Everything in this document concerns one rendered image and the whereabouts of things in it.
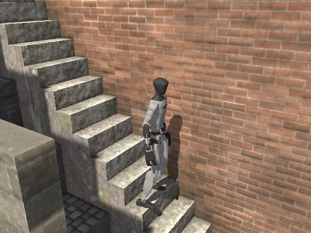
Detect stairs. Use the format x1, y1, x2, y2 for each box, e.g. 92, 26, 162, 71
0, 0, 212, 233

